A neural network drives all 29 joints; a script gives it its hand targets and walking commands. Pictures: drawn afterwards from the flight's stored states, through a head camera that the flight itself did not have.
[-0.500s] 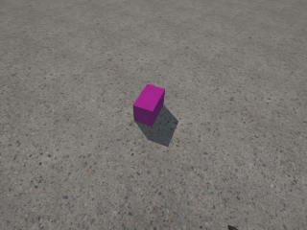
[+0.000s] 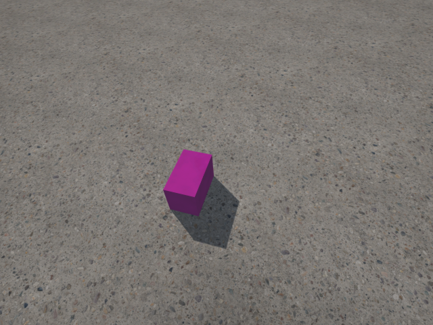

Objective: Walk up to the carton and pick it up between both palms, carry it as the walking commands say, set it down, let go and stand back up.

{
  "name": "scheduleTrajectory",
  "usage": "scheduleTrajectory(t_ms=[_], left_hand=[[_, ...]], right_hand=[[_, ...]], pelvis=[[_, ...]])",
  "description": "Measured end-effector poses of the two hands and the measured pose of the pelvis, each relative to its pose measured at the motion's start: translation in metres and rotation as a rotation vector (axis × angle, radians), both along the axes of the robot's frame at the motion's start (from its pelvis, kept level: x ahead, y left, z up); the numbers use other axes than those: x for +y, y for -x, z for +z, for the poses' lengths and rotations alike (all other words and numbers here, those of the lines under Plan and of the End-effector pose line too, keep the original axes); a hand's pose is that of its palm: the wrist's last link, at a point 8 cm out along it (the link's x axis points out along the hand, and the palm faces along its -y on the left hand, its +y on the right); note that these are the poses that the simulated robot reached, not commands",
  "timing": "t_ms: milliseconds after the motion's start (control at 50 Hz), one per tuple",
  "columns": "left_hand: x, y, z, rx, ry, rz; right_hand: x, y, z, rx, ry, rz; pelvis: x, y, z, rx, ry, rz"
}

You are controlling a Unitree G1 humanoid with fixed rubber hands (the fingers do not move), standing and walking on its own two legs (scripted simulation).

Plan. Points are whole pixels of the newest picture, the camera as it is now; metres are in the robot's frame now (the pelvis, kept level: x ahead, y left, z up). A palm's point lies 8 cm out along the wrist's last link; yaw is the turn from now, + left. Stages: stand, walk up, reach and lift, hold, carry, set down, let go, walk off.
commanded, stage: walk up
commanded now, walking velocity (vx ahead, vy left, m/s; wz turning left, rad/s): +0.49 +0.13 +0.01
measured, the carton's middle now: (190, 182) +0.91 +0.14 -0.67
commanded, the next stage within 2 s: none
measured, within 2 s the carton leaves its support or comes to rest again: neither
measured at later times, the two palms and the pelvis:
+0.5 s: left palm out of the picture +0.18 +0.32 -0.16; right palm (278, 245) +0.31 -0.14 -0.13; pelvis +0.21 +0.08 -0.01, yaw +1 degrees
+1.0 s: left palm (119, 199) +0.47 +0.26 -0.12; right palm (301, 226) +0.37 -0.21 -0.15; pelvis +0.38 +0.03 +0.00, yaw +1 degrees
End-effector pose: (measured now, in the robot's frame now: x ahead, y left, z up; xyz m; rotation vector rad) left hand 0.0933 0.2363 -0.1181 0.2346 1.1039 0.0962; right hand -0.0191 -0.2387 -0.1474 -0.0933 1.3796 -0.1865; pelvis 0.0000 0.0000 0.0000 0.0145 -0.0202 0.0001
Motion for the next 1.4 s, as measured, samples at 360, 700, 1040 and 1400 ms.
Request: scheduleTrajectory(t_ms=[360, 700, 1040, 1400], left_hand=[[0.041, 0.057, -0.017, 0.402, 0.076, 0.298], [0.079, -0.283, -0.016, 0.055, 0.072, 0.021], [0.026, -0.357, 0.001, 0.087, -0.019, 0.099], [0.075, -0.312, -0.036, 0.261, 0.042, 0.256]], right_hand=[[0.086, -0.340, 0.036, -0.372, -0.012, 0.285], [0.080, -0.252, 0.028, 0.041, 0.077, -0.031], [0.022, -0.423, -0.001, 0.010, 0.002, 0.068], [0.082, -0.586, 0.025, -0.242, 0.079, 0.221]], pelvis=[[0.058, -0.157, -0.001, 0.023, 0.032, 0.019], [0.079, -0.282, 0.007, -0.020, 0.023, 0.000], [0.024, -0.392, 0.005, 0.009, -0.006, 0.026], [0.074, -0.426, -0.006, -0.016, 0.019, 0.042]])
